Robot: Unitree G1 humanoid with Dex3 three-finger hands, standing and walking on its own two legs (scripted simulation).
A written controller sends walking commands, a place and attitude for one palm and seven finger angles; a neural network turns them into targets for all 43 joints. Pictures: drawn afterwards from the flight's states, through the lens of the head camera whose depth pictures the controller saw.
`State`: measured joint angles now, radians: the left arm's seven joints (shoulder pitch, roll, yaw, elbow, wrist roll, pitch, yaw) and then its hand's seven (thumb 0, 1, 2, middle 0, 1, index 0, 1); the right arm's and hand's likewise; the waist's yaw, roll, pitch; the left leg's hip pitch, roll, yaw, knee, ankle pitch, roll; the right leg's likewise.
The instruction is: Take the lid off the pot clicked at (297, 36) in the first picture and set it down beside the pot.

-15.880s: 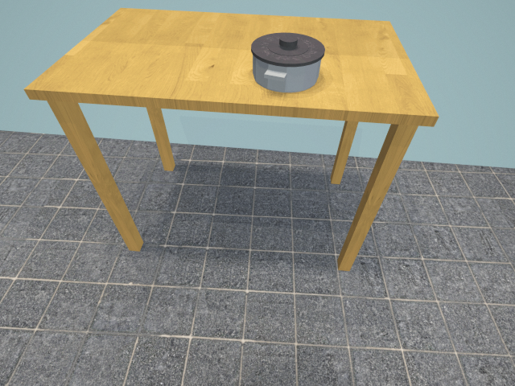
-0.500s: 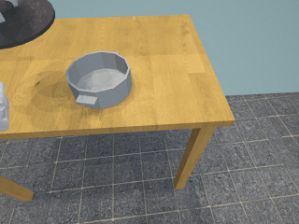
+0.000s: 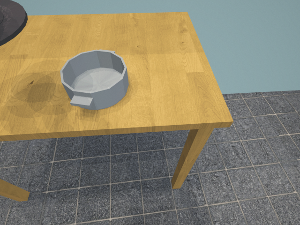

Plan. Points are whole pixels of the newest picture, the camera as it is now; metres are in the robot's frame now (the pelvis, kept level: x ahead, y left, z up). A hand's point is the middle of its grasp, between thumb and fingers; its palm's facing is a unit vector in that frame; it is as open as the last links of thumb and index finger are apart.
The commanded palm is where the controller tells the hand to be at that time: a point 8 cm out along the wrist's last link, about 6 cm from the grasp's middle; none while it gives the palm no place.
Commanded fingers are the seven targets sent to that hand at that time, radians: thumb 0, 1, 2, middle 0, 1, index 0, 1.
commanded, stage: move the lid sideways beside the pot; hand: left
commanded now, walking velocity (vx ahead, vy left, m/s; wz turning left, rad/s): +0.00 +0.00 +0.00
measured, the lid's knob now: out of the picture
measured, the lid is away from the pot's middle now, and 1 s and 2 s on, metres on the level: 0.21 0.24 0.24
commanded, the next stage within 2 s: lower the lid onto the table in 0.34 s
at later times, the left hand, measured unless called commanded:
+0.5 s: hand out of the picture +0.47 +0.35 +0.30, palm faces -0.18 -0.16 -0.97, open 8.1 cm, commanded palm +0.48 +0.35 +0.37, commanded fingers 0.00 0.68 0.99 -1.12 -1.20 -0.67 -1.07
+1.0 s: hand out of the picture +0.47 +0.35 +0.27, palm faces -0.23 -0.24 -0.94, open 8.1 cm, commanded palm +0.49 +0.35 +0.34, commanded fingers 0.00 0.68 0.99 -1.12 -1.20 -0.67 -1.07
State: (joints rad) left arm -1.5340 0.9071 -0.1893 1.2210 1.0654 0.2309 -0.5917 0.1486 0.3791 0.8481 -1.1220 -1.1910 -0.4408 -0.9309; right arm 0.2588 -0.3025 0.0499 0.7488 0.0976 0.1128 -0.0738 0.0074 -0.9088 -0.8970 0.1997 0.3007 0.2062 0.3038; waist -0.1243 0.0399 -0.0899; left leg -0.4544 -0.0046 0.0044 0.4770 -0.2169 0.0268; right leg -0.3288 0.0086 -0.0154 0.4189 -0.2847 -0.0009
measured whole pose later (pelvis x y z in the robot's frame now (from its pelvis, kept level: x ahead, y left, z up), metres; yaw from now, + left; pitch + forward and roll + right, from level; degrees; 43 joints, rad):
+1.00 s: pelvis +0.00 +0.01 +0.00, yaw +0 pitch +13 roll -1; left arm -1.54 0.95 -0.17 1.30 1.07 0.27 -0.58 0.15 0.39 0.85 -1.12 -1.19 -0.43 -0.93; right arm 0.32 -0.31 0.04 0.76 0.10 0.10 -0.06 0.01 -0.91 -0.90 0.20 0.30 0.21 0.30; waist -0.14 0.04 -0.07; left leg -0.49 -0.01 0.01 0.50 -0.23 0.03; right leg -0.36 0.01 -0.01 0.41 -0.28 0.01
